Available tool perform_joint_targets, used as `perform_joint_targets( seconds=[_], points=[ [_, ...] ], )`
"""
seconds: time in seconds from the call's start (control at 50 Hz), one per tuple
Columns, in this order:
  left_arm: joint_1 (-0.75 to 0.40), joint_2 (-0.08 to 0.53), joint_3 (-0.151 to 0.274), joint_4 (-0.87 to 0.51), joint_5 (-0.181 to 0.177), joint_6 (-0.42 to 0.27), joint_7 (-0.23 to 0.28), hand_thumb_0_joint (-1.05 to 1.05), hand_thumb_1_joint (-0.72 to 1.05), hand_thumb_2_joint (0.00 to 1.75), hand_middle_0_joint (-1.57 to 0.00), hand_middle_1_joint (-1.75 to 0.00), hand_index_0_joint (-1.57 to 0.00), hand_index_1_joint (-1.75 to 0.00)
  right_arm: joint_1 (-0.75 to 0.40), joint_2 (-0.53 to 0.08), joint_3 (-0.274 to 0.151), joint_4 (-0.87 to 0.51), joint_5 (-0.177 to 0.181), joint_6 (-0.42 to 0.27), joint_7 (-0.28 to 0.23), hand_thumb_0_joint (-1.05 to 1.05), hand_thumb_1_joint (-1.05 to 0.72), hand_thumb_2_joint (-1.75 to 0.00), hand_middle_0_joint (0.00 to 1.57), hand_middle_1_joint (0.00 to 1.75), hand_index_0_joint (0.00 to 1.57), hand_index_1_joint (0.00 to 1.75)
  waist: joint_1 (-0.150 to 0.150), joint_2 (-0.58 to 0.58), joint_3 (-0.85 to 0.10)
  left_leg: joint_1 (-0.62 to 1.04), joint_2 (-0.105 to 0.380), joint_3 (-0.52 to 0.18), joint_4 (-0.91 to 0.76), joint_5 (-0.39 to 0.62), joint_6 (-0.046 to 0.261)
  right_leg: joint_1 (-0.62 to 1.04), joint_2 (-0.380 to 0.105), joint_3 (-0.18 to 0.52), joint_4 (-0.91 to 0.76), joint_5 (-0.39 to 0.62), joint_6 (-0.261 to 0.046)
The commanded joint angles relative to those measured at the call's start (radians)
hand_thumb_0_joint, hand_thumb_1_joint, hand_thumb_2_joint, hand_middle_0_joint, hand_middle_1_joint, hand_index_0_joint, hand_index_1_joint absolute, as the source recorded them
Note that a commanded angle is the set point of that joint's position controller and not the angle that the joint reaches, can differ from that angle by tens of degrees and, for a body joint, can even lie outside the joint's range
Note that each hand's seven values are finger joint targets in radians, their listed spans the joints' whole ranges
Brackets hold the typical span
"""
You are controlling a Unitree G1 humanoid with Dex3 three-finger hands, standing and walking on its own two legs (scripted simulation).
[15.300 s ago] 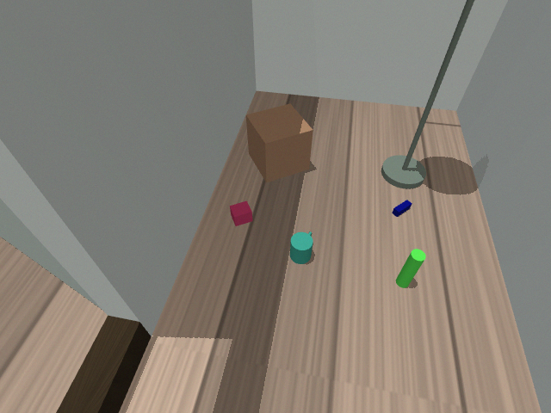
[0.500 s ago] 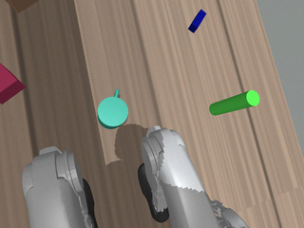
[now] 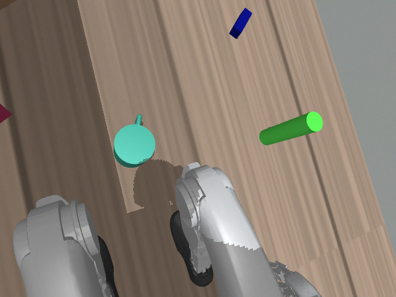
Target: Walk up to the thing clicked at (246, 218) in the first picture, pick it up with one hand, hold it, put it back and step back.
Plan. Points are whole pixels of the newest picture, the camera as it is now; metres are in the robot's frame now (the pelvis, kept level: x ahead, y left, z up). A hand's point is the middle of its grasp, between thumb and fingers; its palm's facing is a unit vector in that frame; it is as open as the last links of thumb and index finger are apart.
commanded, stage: rise first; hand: left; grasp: from above
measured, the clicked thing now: out of the picture +0.52 +0.35 -0.28
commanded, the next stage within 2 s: none
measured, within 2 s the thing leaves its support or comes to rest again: neither
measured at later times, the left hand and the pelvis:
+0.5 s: hand out of the picture +0.47 +0.38 -0.16, palm faces -0.24 -0.33 -0.91, open 12.8 cm; pelvis +0.00 +0.00 +0.00, yaw -1 degrees
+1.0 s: hand out of the picture +0.47 +0.39 -0.16, palm faces -0.26 -0.32 -0.91, open 12.9 cm; pelvis +0.00 +0.00 +0.01, yaw -1 degrees
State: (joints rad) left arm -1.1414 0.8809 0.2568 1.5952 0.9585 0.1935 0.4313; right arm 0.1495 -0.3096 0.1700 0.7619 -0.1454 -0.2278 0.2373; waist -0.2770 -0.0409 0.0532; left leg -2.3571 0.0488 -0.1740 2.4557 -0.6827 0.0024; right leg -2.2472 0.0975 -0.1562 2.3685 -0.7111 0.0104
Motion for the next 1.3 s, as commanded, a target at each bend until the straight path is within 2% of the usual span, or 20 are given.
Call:
perform_joint_targets(
  seconds=[0.0, 0.22, 0.28, 0.3, 0.4, 0.46, 0.5, 0.54, 0.6, 0.68, 0.82, 0.84, 0.86, 0.94, 1.02, 1.04, 1.08, 1.14, 1.18, 1.28],
  points=[
    [-0.288, 0.29, -0.021, -0.124, 0.005, 0.003, 0.042, 0.0, -0.34, 0.77, -0.33, -0.85, -0.33, -0.85, 0.228, -0.258, -0.057, 0.003, 0.008, -0.006, -0.008, 0.0, -0.93, -0.91, 0.2, 0.3, 0.2, 0.3, -0.008, 0.366, -0.693, 0.486, 0.012, 0.069, -0.226, 0.195, 0.025, 0.367, 0.03, -0.046, -0.244, 0.256, -0.039],
    [-0.318, 0.312, -0.039, -0.12, 0.011, 0.022, 0.041, 0.0, -0.33, 0.76, -0.32, -0.87, -0.33, -0.86, 0.236, -0.266, -0.038, -0.002, 0.008, -0.014, -0.011, 0.0, -0.93, -0.91, 0.2, 0.3, 0.2, 0.3, -0.024, 0.404, -0.681, 0.507, 0.017, 0.063, -0.23, 0.218, 0.021, 0.364, 0.031, -0.052, -0.243, 0.277, -0.039],
    [-0.342, 0.319, -0.041, -0.131, 0.012, 0.029, 0.038, 0.0, -0.35, 0.77, -0.31, -0.88, -0.31, -0.88, 0.246, -0.274, -0.03, -0.006, 0.005, -0.018, -0.011, 0.0, -0.93, -0.91, 0.2, 0.3, 0.2, 0.3, -0.043, 0.408, -0.684, 0.517, 0.02, 0.057, -0.225, 0.223, 0.021, 0.37, 0.031, -0.058, -0.243, 0.285, -0.037],
    [-0.345, 0.333, -0.035, -0.149, 0.009, 0.03, 0.038, 0.0, -0.35, 0.78, -0.31, -0.87, -0.31, -0.87, 0.242, -0.279, -0.033, -0.004, 0.008, -0.019, -0.013, 0.0, -0.93, -0.91, 0.2, 0.3, 0.2, 0.3, -0.026, 0.421, -0.69, 0.53, 0.019, 0.056, -0.236, 0.218, 0.017, 0.354, 0.03, -0.061, -0.24, 0.273, -0.041],
    [-0.327, 0.329, -0.041, -0.143, 0.008, 0.051, 0.032, 0.0, -0.35, 0.77, -0.31, -0.87, -0.32, -0.87, 0.244, -0.275, -0.024, -0.013, 0.01, -0.014, -0.011, 0.0, -0.93, -0.91, 0.2, 0.3, 0.2, 0.3, -0.026, 0.422, -0.7, 0.543, 0.022, 0.054, -0.236, 0.254, 0.015, 0.385, 0.033, -0.062, -0.237, 0.307, -0.042],
    [-0.337, 0.326, -0.053, -0.129, 0.0, 0.053, 0.022, 0.0, -0.36, 0.78, -0.3, -0.9, -0.3, -0.89, 0.246, -0.269, -0.02, -0.016, 0.008, -0.014, -0.01, 0.0, -0.93, -0.91, 0.2, 0.3, 0.2, 0.3, -0.04, 0.425, -0.667, 0.507, 0.022, 0.056, -0.237, 0.224, 0.019, 0.384, 0.033, -0.056, -0.248, 0.285, -0.039],
    [-0.361, 0.359, -0.042, -0.163, 0.009, 0.05, 0.017, 0.0, -0.36, 0.78, -0.29, -0.89, -0.3, -0.89, 0.248, -0.278, -0.02, -0.022, 0.012, -0.014, -0.013, 0.0, -0.93, -0.91, 0.2, 0.3, 0.2, 0.3, -0.037, 0.429, -0.692, 0.52, 0.021, 0.052, -0.239, 0.216, 0.018, 0.377, 0.033, -0.061, -0.248, 0.274, -0.041],
    [-0.351, 0.353, -0.055, -0.165, 0.016, 0.052, 0.008, 0.0, -0.35, 0.78, -0.3, -0.88, -0.31, -0.88, 0.238, -0.274, -0.016, -0.027, 0.014, -0.013, -0.014, 0.0, -0.92, -0.91, 0.2, 0.3, 0.2, 0.3, -0.031, 0.459, -0.685, 0.546, 0.022, 0.052, -0.246, 0.222, 0.013, 0.362, 0.032, -0.064, -0.241, 0.272, -0.045],
    [-0.333, 0.319, -0.071, -0.121, 0.014, 0.056, -0.001, 0.0, -0.34, 0.77, -0.31, -0.88, -0.32, -0.87, 0.249, -0.279, -0.015, -0.029, 0.013, -0.009, -0.013, 0.0, -0.93, -0.91, 0.2, 0.3, 0.2, 0.3, -0.055, 0.411, -0.653, 0.517, 0.022, 0.049, -0.236, 0.223, 0.018, 0.366, 0.035, -0.065, -0.246, 0.282, -0.04],
    [-0.345, 0.347, -0.073, -0.171, 0.015, 0.048, -0.014, 0.0, -0.35, 0.77, -0.3, -0.89, -0.31, -0.88, 0.247, -0.283, -0.012, -0.037, 0.013, -0.01, -0.015, 0.0, -0.92, -0.91, 0.2, 0.3, 0.2, 0.3, -0.04, 0.44, -0.667, 0.544, 0.022, 0.048, -0.242, 0.225, 0.016, 0.357, 0.034, -0.064, -0.246, 0.273, -0.042],
    [-0.388, 0.362, -0.058, -0.201, 0.019, 0.041, -0.01, 0.0, -0.35, 0.78, -0.3, -0.89, -0.3, -0.88, 0.263, -0.288, -0.009, -0.044, 0.014, -0.001, -0.016, 0.0, -0.92, -0.91, 0.2, 0.3, 0.2, 0.3, -0.05, 0.446, -0.687, 0.54, 0.023, 0.048, -0.249, 0.216, 0.013, 0.378, 0.033, -0.069, -0.247, 0.271, -0.042],
    [-0.355, 0.348, -0.065, -0.171, 0.015, 0.045, -0.009, 0.0, -0.36, 0.78, -0.3, -0.88, -0.3, -0.88, 0.246, -0.282, -0.011, -0.043, 0.016, 0.0, -0.017, 0.0, -0.92, -0.91, 0.2, 0.3, 0.2, 0.3, -0.033, 0.442, -0.679, 0.54, 0.024, 0.048, -0.247, 0.215, 0.012, 0.355, 0.035, -0.07, -0.243, 0.267, -0.044],
    [-0.36, 0.333, -0.076, -0.169, 0.02, 0.045, -0.015, 0.0, -0.36, 0.79, -0.29, -0.89, -0.29, -0.88, 0.25, -0.285, -0.008, -0.046, 0.015, -0.001, -0.017, 0.0, -0.92, -0.91, 0.2, 0.3, 0.2, 0.3, -0.055, 0.445, -0.664, 0.539, 0.022, 0.045, -0.248, 0.212, 0.014, 0.341, 0.032, -0.071, -0.243, 0.263, -0.043],
    [-0.344, 0.334, -0.071, -0.156, 0.015, 0.049, -0.014, 0.0, -0.37, 0.8, -0.29, -0.89, -0.29, -0.89, 0.251, -0.285, -0.013, -0.045, 0.015, 0.002, -0.018, 0.0, -0.92, -0.91, 0.2, 0.3, 0.2, 0.3, -0.037, 0.445, -0.674, 0.563, 0.024, 0.042, -0.251, 0.23, 0.009, 0.341, 0.035, -0.074, -0.237, 0.276, -0.046],
    [-0.363, 0.335, -0.074, -0.179, 0.012, 0.045, -0.012, 0.0, -0.37, 0.8, -0.28, -0.89, -0.28, -0.89, 0.257, -0.279, -0.01, -0.048, 0.014, 0.004, -0.017, 0.0, -0.92, -0.91, 0.2, 0.3, 0.2, 0.3, -0.05, 0.418, -0.666, 0.507, 0.021, 0.055, -0.238, 0.209, 0.018, 0.375, 0.035, -0.062, -0.257, 0.271, -0.037],
    [-0.371, 0.36, -0.064, -0.208, 0.014, 0.042, -0.01, 0.0, -0.36, 0.79, -0.28, -0.89, -0.29, -0.88, 0.252, -0.279, -0.011, -0.048, 0.013, 0.006, -0.018, 0.0, -0.92, -0.91, 0.2, 0.3, 0.2, 0.3, -0.035, 0.442, -0.691, 0.525, 0.023, 0.059, -0.236, 0.222, 0.016, 0.391, 0.035, -0.057, -0.256, 0.283, -0.037],
    [-0.371, 0.356, -0.069, -0.204, 0.024, 0.046, -0.017, 0.0, -0.37, 0.8, -0.28, -0.89, -0.28, -0.89, 0.258, -0.287, -0.01, -0.046, 0.014, 0.005, -0.018, 0.0, -0.92, -0.91, 0.2, 0.3, 0.2, 0.3, -0.046, 0.444, -0.698, 0.539, 0.022, 0.054, -0.238, 0.237, 0.016, 0.379, 0.031, -0.061, -0.245, 0.291, -0.038],
    [-0.349, 0.328, -0.077, -0.16, 0.012, 0.048, -0.017, 0.0, -0.38, 0.81, -0.27, -0.9, -0.27, -0.89, 0.264, -0.281, -0.01, -0.045, 0.01, 0.005, -0.015, 0.0, -0.92, -0.91, 0.2, 0.3, 0.2, 0.3, -0.06, 0.407, -0.663, 0.524, 0.024, 0.051, -0.233, 0.221, 0.02, 0.379, 0.037, -0.062, -0.259, 0.281, -0.035],
    [-0.362, 0.352, -0.07, -0.167, 0.014, 0.044, -0.013, 0.0, -0.37, 0.8, -0.27, -0.9, -0.27, -0.89, 0.255, -0.285, -0.007, -0.048, 0.012, 0.004, -0.016, 0.0, -0.92, -0.91, 0.2, 0.3, 0.2, 0.3, -0.046, 0.43, -0.681, 0.529, 0.023, 0.049, -0.24, 0.222, 0.015, 0.374, 0.035, -0.065, -0.249, 0.277, -0.04],
    [-0.36, 0.364, -0.068, -0.161, 0.02, 0.044, -0.009, 0.0, -0.36, 0.79, -0.28, -0.89, -0.29, -0.88, 0.244, -0.282, -0.003, -0.053, 0.012, 0.004, -0.019, 0.0, -0.92, -0.91, 0.2, 0.3, 0.2, 0.3, -0.042, 0.425, -0.673, 0.513, 0.023, 0.055, -0.233, 0.207, 0.018, 0.375, 0.037, -0.06, -0.254, 0.266, -0.038]
  ],
)
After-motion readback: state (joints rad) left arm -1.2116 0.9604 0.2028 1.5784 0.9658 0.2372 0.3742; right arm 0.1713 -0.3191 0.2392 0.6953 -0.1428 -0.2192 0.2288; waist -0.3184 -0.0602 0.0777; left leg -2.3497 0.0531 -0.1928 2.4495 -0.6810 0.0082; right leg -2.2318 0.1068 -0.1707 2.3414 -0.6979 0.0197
